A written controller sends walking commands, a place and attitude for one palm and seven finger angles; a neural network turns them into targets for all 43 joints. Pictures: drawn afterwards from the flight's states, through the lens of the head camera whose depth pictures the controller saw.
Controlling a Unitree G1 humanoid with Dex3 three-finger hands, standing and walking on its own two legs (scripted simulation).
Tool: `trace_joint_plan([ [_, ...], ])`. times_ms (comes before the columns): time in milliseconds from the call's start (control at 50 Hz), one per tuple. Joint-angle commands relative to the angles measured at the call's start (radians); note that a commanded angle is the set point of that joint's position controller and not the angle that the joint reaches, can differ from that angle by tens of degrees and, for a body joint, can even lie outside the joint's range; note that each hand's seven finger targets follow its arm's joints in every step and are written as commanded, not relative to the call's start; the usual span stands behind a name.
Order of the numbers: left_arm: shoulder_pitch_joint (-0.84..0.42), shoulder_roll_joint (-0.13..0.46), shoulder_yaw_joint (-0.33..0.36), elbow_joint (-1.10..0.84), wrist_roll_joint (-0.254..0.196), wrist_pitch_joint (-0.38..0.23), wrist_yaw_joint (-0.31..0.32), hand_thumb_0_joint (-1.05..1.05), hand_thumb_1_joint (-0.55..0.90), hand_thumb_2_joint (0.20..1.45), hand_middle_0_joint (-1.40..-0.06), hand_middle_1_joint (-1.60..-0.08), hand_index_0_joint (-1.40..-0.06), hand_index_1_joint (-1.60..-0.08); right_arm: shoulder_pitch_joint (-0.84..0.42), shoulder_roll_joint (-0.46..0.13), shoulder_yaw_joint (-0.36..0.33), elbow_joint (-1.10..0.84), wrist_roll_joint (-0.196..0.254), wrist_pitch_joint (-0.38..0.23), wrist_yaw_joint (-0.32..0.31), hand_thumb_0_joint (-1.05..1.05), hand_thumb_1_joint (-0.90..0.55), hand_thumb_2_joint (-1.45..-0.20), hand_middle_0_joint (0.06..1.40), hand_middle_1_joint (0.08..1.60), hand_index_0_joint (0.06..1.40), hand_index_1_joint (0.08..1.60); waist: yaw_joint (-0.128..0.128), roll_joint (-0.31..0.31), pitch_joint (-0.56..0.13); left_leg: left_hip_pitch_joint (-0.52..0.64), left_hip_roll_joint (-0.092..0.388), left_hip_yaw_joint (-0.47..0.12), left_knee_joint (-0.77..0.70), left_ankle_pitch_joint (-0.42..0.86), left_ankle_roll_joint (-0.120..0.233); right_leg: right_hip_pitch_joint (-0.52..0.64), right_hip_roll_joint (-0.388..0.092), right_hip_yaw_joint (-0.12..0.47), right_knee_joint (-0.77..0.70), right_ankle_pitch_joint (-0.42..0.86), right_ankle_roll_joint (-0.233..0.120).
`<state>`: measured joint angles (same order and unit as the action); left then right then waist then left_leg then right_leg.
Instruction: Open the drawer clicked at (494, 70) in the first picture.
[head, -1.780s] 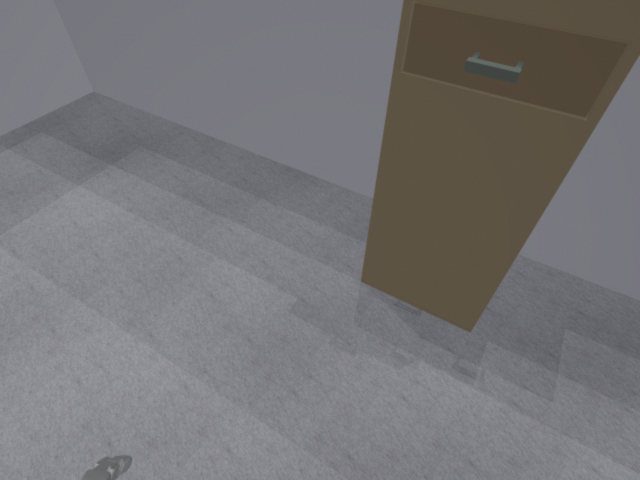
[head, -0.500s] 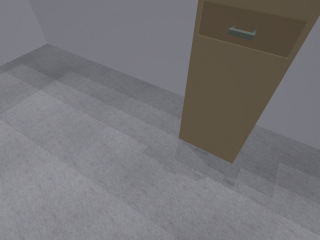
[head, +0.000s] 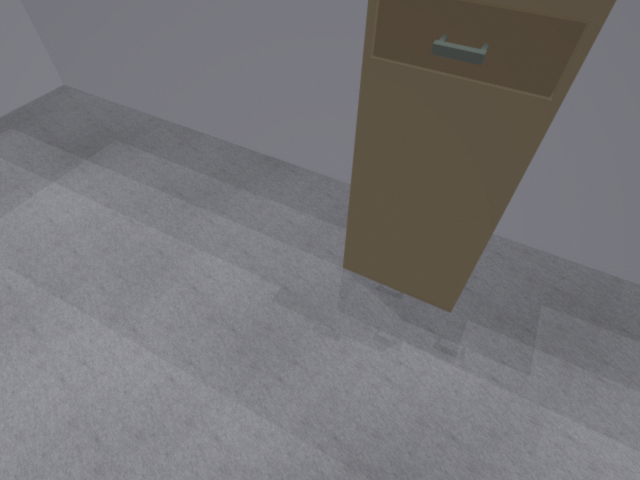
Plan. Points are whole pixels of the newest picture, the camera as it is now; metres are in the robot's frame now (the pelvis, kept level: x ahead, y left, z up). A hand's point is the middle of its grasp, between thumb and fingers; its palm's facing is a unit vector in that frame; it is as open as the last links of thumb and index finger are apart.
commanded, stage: turn to face it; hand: left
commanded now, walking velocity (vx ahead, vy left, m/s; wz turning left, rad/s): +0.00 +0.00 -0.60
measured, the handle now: (461, 48) +0.87 -0.21 +0.14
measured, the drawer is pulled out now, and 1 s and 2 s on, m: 0.00 0.00 0.00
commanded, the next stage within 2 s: take the last steps up to it in 0.70 s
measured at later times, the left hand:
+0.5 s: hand out of the picture +0.05 +0.16 -0.16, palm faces -0.16 -0.95 -0.25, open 7.4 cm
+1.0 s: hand out of the picture +0.12 +0.20 -0.17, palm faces -0.36 -0.92 -0.18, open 7.4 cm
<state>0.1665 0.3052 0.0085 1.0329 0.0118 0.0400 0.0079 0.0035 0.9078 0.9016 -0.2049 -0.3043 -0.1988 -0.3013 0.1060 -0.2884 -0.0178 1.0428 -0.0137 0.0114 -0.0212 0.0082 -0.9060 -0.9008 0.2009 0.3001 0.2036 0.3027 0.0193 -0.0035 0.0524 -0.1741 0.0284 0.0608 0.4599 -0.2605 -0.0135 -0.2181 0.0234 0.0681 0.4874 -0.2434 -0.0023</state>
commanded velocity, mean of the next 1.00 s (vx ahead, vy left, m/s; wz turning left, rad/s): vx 0.07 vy -0.02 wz -0.32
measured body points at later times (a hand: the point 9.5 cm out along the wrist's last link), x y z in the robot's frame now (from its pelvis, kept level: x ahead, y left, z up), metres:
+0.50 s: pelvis -0.02 -0.03 +0.00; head +0.02 -0.05 +0.45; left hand +0.06 +0.21 -0.14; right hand +0.00 -0.30 -0.15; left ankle -0.03 +0.13 -0.67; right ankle -0.01 -0.11 -0.74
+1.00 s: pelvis -0.01 +0.04 +0.01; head +0.01 +0.06 +0.46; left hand +0.14 +0.25 -0.16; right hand -0.09 -0.18 -0.13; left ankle -0.02 +0.13 -0.74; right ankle -0.09 -0.10 -0.65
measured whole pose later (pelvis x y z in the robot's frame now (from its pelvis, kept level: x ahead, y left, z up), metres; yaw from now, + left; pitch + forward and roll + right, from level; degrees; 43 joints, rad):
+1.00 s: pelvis -0.01 +0.04 +0.01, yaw -23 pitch +0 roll -2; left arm 0.25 0.24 0.08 1.00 0.03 0.06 -0.02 0.00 0.91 0.90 -0.20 -0.30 -0.19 -0.30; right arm 0.34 -0.13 -0.02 1.01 -0.03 -0.04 -0.04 0.01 -0.90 -0.90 0.20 0.30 0.21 0.30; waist -0.02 -0.04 -0.01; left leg -0.11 0.02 0.12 0.39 -0.29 0.05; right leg -0.47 -0.02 0.03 1.08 -0.32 0.06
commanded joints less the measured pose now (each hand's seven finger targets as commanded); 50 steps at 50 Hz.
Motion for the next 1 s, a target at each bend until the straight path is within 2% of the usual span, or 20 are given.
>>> trace_joint_plan([
  [0,0.009,0.129,0.047,-0.111,0.007,-0.001,-0.004,0.0,0.9,0.9,-0.2,-0.3,-0.2,-0.3,0.043,-0.163,-0.051,-0.087,0.0,0.0,-0.013,0.0,-0.9,-0.9,0.2,0.3,0.2,0.3,-0.028,0.044,-0.061,0.042,0.172,-0.087,-0.033,0.133,0.044,-0.119,-0.07,0.077,0.069,0.246,-0.02],
  [40,0.024,0.102,0.051,-0.13,0.006,0.005,-0.011,0.0,0.9,0.9,-0.2,-0.3,-0.2,-0.3,0.027,-0.176,-0.064,-0.108,-0.002,-0.002,-0.014,0.0,-0.9,-0.9,0.2,0.3,0.2,0.3,-0.02,0.137,-0.054,0.019,0.252,-0.133,-0.084,0.132,0.09,-0.164,-0.024,0.016,0.222,0.107,-0.002],
  [60,0.032,0.085,0.054,-0.14,0.006,0.01,-0.014,0.0,0.9,0.9,-0.2,-0.3,-0.2,-0.3,0.02,-0.178,-0.068,-0.116,-0.001,-0.006,-0.012,0.0,-0.9,-0.9,0.2,0.3,0.2,0.3,-0.015,0.19,-0.052,0.002,0.316,-0.162,-0.119,0.191,0.136,-0.175,-0.009,-0.033,0.345,-0.119,0.012],
  [100,0.052,0.069,0.064,-0.156,0.005,0.013,-0.016,0.0,0.9,0.9,-0.2,-0.3,-0.2,-0.3,-0.006,-0.167,-0.073,-0.141,-0.003,-0.012,-0.012,0.0,-0.9,-0.9,0.2,0.3,0.2,0.3,0.002,0.21,-0.063,-0.027,0.37,-0.158,-0.107,0.306,0.185,-0.159,-0.05,-0.031,0.44,-0.272,0.015],
  [160,0.187,0.053,0.078,-0.131,0.011,-0.002,-0.023,0.0,0.9,0.9,-0.2,-0.3,-0.2,-0.3,-0.061,-0.151,-0.079,-0.164,-0.008,-0.002,-0.009,0.0,-0.9,-0.9,0.2,0.3,0.2,0.3,0.073,0.092,-0.076,-0.136,0.267,0.007,0.154,0.212,0.074,0.032,-0.064,-0.072,0.131,-0.043,0.011],
  [180,0.214,0.132,0.09,-0.127,0.023,-0.019,-0.013,0.0,0.9,0.9,-0.2,-0.3,-0.2,-0.3,-0.024,-0.09,-0.07,-0.172,-0.001,0.01,-0.004,0.0,-0.9,-0.9,0.2,0.3,0.2,0.3,0.074,-0.185,-0.06,-0.253,0.123,0.089,0.41,-0.07,-0.012,0.065,-0.188,0.151,-0.11,0.147,-0.019],
  [200,0.21,0.213,0.098,-0.134,0.021,-0.028,0.002,0.0,0.9,0.9,-0.2,-0.3,-0.2,-0.3,-0.017,-0.03,-0.057,-0.205,0.001,0.014,-0.001,0.0,-0.9,-0.9,0.2,0.3,0.2,0.3,0.052,-0.397,-0.033,-0.428,-0.003,0.034,0.626,-0.347,-0.051,0.038,-0.379,0.505,-0.204,0.393,-0.11],
  [220,0.215,0.189,0.097,-0.142,0.011,-0.022,0.013,0.0,0.9,0.9,-0.2,-0.3,-0.2,-0.3,-0.027,-0.058,-0.063,-0.203,0.004,0.02,-0.005,0.0,-0.9,-0.9,0.2,0.3,0.2,0.3,0.056,-0.256,-0.044,-0.386,0.025,-0.088,0.682,-0.311,-0.032,0.005,-0.386,0.456,-0.218,0.316,-0.172],
  [260,0.101,0.144,0.098,-0.177,0.012,-0.02,0.013,0.0,0.9,0.9,-0.2,-0.3,-0.2,-0.3,-0.011,-0.057,-0.068,-0.176,0.002,0.018,0.002,0.0,-0.9,-0.9,0.2,0.3,0.2,0.3,0.014,-0.197,-0.018,-0.398,0.048,-0.1,0.724,-0.187,-0.028,-0.06,-0.299,0.408,-0.233,0.024,-0.171],
  [340,0.095,0.088,0.086,-0.173,0.006,-0.035,0.013,0.0,0.9,0.9,-0.2,-0.3,-0.2,-0.3,0.047,-0.034,-0.064,-0.134,-0.005,0.014,0.001,0.0,-0.9,-0.9,0.2,0.3,0.2,0.3,-0.009,-0.079,-0.095,-0.362,0.04,-0.082,0.671,-0.075,-0.046,0.028,-0.219,0.277,-0.167,0.202,-0.149],
  [560,0.149,0.088,0.098,-0.145,0.021,-0.024,0.016,0.0,0.9,0.9,-0.2,-0.3,-0.2,-0.3,0.023,-0.003,-0.051,-0.15,0.007,0.001,-0.014,0.0,-0.9,-0.9,0.2,0.3,0.2,0.3,0.027,-0.137,-0.126,-0.252,0.002,-0.068,0.325,-0.176,-0.032,0.081,-0.216,0.351,-0.145,0.334,-0.199],
  [640,0.067,0.089,0.099,-0.158,0.012,-0.017,0.018,0.0,0.9,0.9,-0.2,-0.3,-0.2,-0.3,0.175,0.006,-0.046,-0.107,0.015,-0.017,-0.022,0.0,-0.9,-0.9,0.2,0.3,0.2,0.3,-0.046,-0.131,-0.157,0.001,-0.015,-0.049,-0.006,-0.003,-0.011,-0.028,-0.168,0.32,-0.079,0.3,-0.131],
  [660,0.06,0.059,0.092,-0.166,0.006,-0.016,0.014,0.0,0.9,0.9,-0.2,-0.3,-0.2,-0.3,0.207,-0.017,-0.048,-0.098,0.015,-0.027,-0.026,0.0,-0.9,-0.9,0.2,0.3,0.2,0.3,-0.059,-0.071,-0.171,0.118,0.028,-0.076,-0.088,0.049,0.004,-0.109,-0.108,0.258,-0.024,0.227,-0.085],
  [680,0.07,0.006,0.082,-0.178,-0.002,-0.012,0.008,0.0,0.9,0.9,-0.2,-0.3,-0.2,-0.3,0.201,-0.088,-0.059,-0.107,0.005,-0.034,-0.027,0.0,-0.9,-0.9,0.2,0.3,0.2,0.3,-0.056,0.153,-0.138,0.178,0.217,-0.288,-0.193,0.066,0.063,-0.279,0.007,0.142,0.126,0.004,-0.032],
  [700,0.062,-0.009,0.078,-0.188,0.004,-0.01,0.004,0.0,0.9,0.9,-0.2,-0.3,-0.2,-0.3,0.158,-0.14,-0.068,-0.138,0.001,-0.023,-0.024,0.0,-0.9,-0.9,0.2,0.3,0.2,0.3,-0.04,0.306,-0.068,0.078,0.382,-0.428,-0.229,0.145,0.137,-0.35,0.057,0.01,0.315,-0.29,0.022],
  [720,0.054,0.014,0.088,-0.184,0.013,-0.003,0.004,0.0,0.9,0.9,-0.2,-0.3,-0.2,-0.3,0.119,-0.13,-0.059,-0.157,-0.01,-0.017,-0.025,0.0,-0.9,-0.9,0.2,0.3,0.2,0.3,-0.032,0.208,-0.02,-0.055,0.406,-0.419,-0.23,0.133,0.191,-0.31,0.025,0.037,0.46,-0.29,0.033],
  [760,0.083,0.028,0.103,-0.138,0.023,0.009,-0.003,0.0,0.9,0.9,-0.2,-0.3,-0.2,-0.3,0.07,-0.054,-0.039,-0.152,-0.012,-0.026,-0.035,0.0,-0.9,-0.9,0.2,0.3,0.2,0.3,0.01,0.166,0.022,-0.08,0.273,-0.266,-0.212,0.261,0.136,-0.315,0.009,0.039,0.6,-0.169,0.048],
  [820,0.11,-0.017,0.088,-0.114,0.019,0.0,-0.016,0.0,0.9,0.9,-0.2,-0.3,-0.2,-0.3,0.139,-0.043,-0.036,-0.131,-0.013,-0.041,-0.033,0.0,-0.9,-0.9,0.2,0.3,0.2,0.3,-0.003,0.131,-0.03,0.049,0.22,-0.163,-0.189,0.29,0.126,-0.356,-0.001,-0.011,0.664,-0.104,0.058],
  [900,0.017,-0.018,0.078,-0.131,0.024,-0.011,-0.031,0.0,0.9,0.9,-0.2,-0.3,-0.2,-0.3,0.289,-0.034,-0.043,-0.073,-0.014,-0.058,-0.032,0.0,-0.9,-0.9,0.2,0.3,0.2,0.3,-0.066,0.115,0.013,0.164,0.275,-0.23,-0.23,0.155,0.159,-0.465,-0.046,-0.024,0.62,-0.081,0.061],
  [980,-0.027,-0.042,0.071,-0.131,0.023,-0.012,-0.041,0.0,0.9,0.9,-0.2,-0.3,-0.2,-0.3,0.363,-0.031,-0.046,-0.025,-0.016,-0.07,-0.033,0.0,-0.9,-0.9,0.2,0.3,0.2,0.3,-0.079,0.102,0.055,0.186,0.305,-0.218,-0.262,0.13,0.173,-0.486,-0.083,-0.042,0.554,-0.063,0.057],
])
